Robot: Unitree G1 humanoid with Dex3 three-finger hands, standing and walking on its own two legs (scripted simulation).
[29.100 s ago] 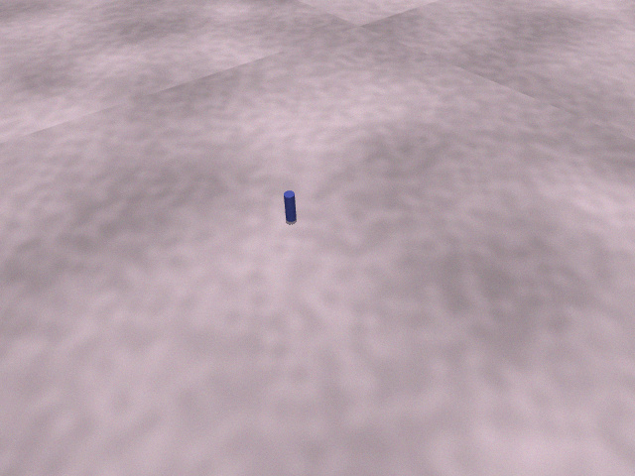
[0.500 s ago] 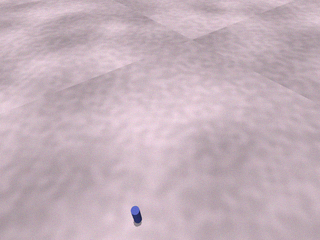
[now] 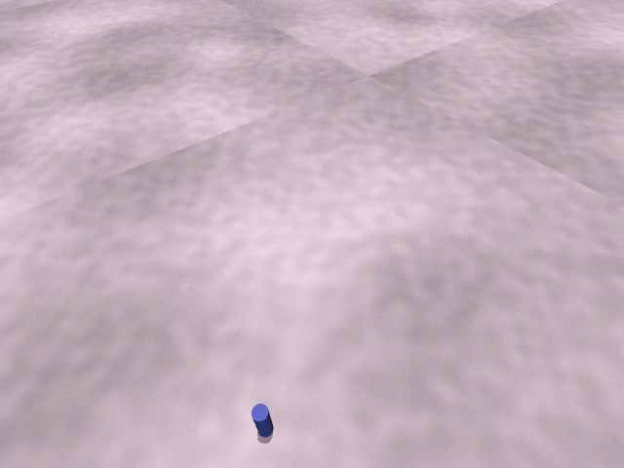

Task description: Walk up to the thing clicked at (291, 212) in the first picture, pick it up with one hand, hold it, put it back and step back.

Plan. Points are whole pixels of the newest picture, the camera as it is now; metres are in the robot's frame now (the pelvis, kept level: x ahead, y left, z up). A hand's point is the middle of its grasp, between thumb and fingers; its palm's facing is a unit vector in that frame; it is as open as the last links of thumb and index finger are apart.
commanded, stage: stand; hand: left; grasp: from the side
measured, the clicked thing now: (262, 421) +0.42 +0.19 -0.71
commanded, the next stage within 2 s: step back in 0.44 s
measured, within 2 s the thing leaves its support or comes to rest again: neither
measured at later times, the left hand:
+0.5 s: hand out of the picture +0.08 +0.25 -0.16, palm faces +0.01 -0.94 -0.35, open 7.4 cm
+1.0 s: hand out of the picture +0.05 +0.31 -0.18, palm faces -0.08 -0.93 -0.36, open 7.4 cm
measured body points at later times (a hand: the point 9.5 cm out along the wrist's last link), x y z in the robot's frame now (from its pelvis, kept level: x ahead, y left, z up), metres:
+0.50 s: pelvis +0.00 +0.00 +0.00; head +0.01 -0.01 +0.45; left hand +0.08 +0.30 -0.13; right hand +0.08 -0.30 -0.14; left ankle +0.00 +0.13 -0.75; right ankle +0.00 -0.12 -0.75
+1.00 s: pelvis -0.09 +0.06 -0.02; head -0.01 +0.08 +0.42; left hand +0.05 +0.36 -0.16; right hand -0.03 -0.26 -0.13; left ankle -0.06 +0.14 -0.75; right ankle -0.12 -0.08 -0.68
